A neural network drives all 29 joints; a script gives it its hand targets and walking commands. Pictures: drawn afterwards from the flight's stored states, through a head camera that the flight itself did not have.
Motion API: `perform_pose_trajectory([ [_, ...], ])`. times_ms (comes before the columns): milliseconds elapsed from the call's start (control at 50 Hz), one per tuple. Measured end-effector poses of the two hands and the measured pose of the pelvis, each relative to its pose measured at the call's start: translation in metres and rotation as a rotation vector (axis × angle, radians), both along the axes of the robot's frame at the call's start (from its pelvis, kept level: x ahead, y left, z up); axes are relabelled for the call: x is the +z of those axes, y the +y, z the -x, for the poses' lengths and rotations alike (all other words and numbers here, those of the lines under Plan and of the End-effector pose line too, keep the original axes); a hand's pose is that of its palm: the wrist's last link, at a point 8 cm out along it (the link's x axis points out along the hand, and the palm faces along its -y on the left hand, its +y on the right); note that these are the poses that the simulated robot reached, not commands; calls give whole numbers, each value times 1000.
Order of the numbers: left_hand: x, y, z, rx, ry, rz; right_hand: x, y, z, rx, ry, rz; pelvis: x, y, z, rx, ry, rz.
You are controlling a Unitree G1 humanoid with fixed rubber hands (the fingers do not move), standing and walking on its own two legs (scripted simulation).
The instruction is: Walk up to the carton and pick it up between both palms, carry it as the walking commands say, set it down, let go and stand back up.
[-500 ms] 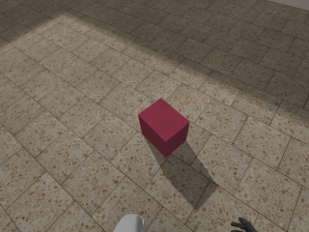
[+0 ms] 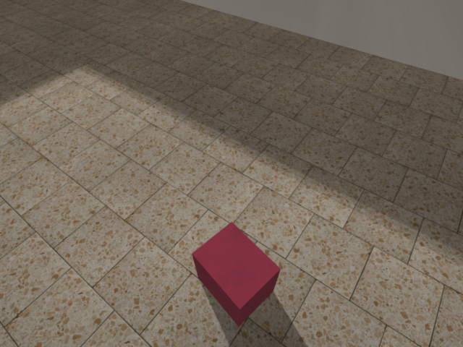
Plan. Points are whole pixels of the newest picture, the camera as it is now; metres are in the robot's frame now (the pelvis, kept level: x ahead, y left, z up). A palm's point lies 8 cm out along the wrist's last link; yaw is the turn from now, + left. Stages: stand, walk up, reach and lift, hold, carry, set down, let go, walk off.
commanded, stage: walk up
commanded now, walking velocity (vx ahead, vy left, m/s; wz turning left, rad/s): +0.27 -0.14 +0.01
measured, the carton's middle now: (235, 273) +0.49 +0.03 -0.63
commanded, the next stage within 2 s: none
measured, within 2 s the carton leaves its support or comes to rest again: neither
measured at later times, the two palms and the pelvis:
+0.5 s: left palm (124, 330) +0.19 +0.24 -0.14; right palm (353, 277) +0.30 -0.22 -0.12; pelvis +0.18 +0.00 +0.00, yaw +0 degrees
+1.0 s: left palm (137, 290) +0.26 +0.23 -0.12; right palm (360, 283) +0.29 -0.24 -0.14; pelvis +0.24 -0.01 +0.01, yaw -1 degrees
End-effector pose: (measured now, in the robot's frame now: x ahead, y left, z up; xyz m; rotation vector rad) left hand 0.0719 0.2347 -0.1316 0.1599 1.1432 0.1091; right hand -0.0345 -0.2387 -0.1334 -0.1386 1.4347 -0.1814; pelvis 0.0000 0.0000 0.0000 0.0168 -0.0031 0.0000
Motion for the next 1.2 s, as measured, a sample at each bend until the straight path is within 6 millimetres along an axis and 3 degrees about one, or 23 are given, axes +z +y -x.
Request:
perform_pose_trajectory([
  [40,-2,-8,-11,2,42,-13,-7,-7,-17,1,27,-16,-3,-9,-19,3,17,2],
  [100,0,-15,-11,21,122,-23,-7,-14,-66,36,-2,-24,2,-17,-42,14,54,-4],
  [180,2,-14,7,53,257,-47,-8,-14,-159,80,-135,-26,4,-18,-69,17,90,-10],
  [260,-1,-8,18,83,368,-47,-2,0,-257,132,-300,-30,0,-11,-97,15,91,0],
  [320,-12,-2,7,104,403,-27,5,15,-314,174,-400,-22,-7,-1,-124,19,89,19],
  [360,-19,3,-14,110,384,-14,8,21,-335,175,-435,-11,-10,5,-141,16,69,21],
  [420,-17,5,-60,102,293,-6,15,23,-341,160,-415,3,-3,6,-163,15,31,22],
  [500,-11,5,-115,68,188,-20,9,16,-335,121,-343,7,-1,4,-183,-3,12,10],
  [600,-5,0,-154,43,150,-50,-9,10,-323,88,-248,-26,-3,-4,-198,-16,36,-13],
  [740,-3,-5,-162,50,211,-66,-16,4,-312,69,-146,-36,-2,-10,-219,-16,66,-21],
  [920,9,-8,-176,54,221,-76,-4,0,-323,53,-143,-27,11,-12,-235,-20,79,-24],
  [1200,9,-11,-190,55,185,-73,-5,-2,-324,47,-139,-27,10,-14,-242,-18,89,-24],
])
